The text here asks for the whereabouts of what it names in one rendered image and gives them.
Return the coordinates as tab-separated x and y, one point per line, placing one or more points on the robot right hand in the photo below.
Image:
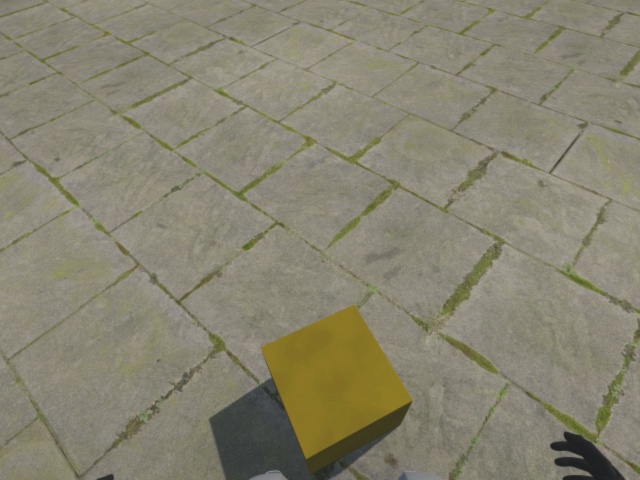
594	461

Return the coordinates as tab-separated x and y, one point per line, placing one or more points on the carton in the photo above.
337	387

